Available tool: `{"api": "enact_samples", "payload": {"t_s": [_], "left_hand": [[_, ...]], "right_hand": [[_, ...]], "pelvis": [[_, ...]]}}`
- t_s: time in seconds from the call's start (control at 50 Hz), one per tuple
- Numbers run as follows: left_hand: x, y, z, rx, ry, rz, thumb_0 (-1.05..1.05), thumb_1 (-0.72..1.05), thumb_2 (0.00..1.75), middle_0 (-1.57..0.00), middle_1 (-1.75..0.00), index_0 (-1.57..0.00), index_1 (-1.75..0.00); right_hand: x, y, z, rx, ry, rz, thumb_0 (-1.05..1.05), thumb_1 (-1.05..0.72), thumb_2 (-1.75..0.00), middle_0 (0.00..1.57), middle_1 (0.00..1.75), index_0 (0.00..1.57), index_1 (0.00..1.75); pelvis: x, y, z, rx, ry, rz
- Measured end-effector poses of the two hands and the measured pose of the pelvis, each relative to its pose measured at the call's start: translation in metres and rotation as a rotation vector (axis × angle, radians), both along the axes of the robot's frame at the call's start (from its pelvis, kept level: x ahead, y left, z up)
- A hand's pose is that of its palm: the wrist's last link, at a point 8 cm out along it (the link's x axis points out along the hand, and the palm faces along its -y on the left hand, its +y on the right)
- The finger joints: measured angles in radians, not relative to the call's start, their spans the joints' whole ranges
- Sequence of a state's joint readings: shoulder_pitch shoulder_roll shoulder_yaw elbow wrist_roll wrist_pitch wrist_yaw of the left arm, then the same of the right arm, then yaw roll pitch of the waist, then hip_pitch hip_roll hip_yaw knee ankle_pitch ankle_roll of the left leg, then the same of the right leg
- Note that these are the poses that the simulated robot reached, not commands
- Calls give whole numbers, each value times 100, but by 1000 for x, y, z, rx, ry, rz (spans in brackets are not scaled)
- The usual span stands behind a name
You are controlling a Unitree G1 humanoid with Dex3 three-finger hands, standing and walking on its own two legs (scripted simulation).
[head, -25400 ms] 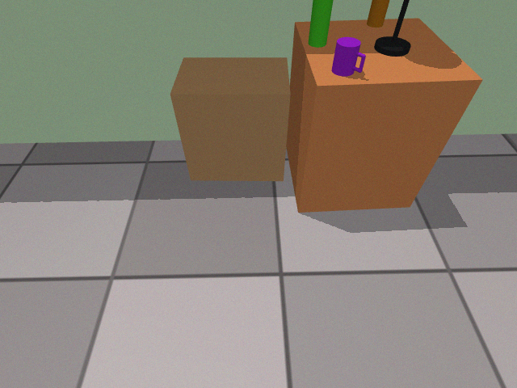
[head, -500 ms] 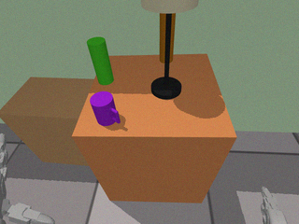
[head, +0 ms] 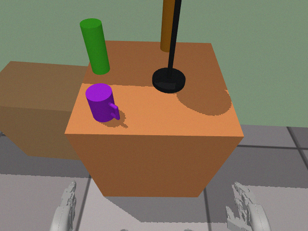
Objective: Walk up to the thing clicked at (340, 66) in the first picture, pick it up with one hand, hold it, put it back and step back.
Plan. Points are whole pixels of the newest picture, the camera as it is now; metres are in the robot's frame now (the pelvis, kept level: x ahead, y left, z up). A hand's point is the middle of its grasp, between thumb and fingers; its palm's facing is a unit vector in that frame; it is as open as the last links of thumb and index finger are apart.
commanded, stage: home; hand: left
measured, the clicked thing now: (105, 105) +0.49 +0.17 +0.01
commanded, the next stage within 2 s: none
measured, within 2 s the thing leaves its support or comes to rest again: neither
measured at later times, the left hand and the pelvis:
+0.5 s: hand (91, 217) +0.18 +0.17 -0.06, palm faces +0.11 -0.96 -0.25, open 17.6 cm; pelvis +0.01 +0.00 -0.01, yaw +0 degrees
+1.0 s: hand (91, 220) +0.17 +0.17 -0.06, palm faces +0.12 -0.95 -0.27, open 17.4 cm; pelvis +0.01 -0.01 -0.01, yaw +0 degrees
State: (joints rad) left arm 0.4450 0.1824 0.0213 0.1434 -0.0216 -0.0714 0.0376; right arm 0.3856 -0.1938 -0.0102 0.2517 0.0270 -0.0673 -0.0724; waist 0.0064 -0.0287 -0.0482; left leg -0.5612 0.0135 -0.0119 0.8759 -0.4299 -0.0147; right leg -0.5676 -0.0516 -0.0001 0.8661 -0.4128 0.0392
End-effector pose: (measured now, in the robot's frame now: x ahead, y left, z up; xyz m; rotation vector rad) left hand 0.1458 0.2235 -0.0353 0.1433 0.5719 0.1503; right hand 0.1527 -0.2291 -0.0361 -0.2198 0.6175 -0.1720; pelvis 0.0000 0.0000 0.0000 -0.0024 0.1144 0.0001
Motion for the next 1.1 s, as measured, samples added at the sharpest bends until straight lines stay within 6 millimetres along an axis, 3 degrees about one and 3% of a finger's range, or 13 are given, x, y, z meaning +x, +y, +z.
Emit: {"api": "enact_samples", "payload": {"t_s": [0.1, 0.24, 0.4, 0.82, 1.1], "left_hand": [[11, -6, -9, -12, 33, -18, -1, -56, 4, -5, -5, -5, -5], [14, 10, 3, 73, 26, 15, -1, -58, 3, -5, -4, -5, -5], [11, -1, -8, 65, 92, 10, -1, -58, 3, -4, -4, -5, -4], [7, -11, -3, 78, 135, 48, -1, -54, 5, -5, -5, -5, -5], [7, -6, -2, 83, 143, 51, -1, -54, 6, -5, -5, -5, -5]], "right_hand": [[1, 8, -2, 19, 0, -1, 1, -82, -85, 20, 29, 19, 29], [-2, -1, -30, 16, 99, -40, 1, -88, -89, 20, 30, 20, 30], [-10, -10, -46, 5, 162, -59, 1, -89, -90, 21, 30, 20, 30], [5, -23, -39, -22, 81, -54, 1, -90, -90, 21, 30, 20, 30], [3, -16, -38, -28, 67, -56, 1, -90, -90, 21, 30, 20, 30]], "pelvis": [[5, 0, -2, -8, 12, -4], [11, 3, -4, -20, 3, -2], [8, 0, -7, -18, 12, -5], [7, -13, -6, -17, 7, 7], [6, -8, -7, -22, 4, 9]]}}
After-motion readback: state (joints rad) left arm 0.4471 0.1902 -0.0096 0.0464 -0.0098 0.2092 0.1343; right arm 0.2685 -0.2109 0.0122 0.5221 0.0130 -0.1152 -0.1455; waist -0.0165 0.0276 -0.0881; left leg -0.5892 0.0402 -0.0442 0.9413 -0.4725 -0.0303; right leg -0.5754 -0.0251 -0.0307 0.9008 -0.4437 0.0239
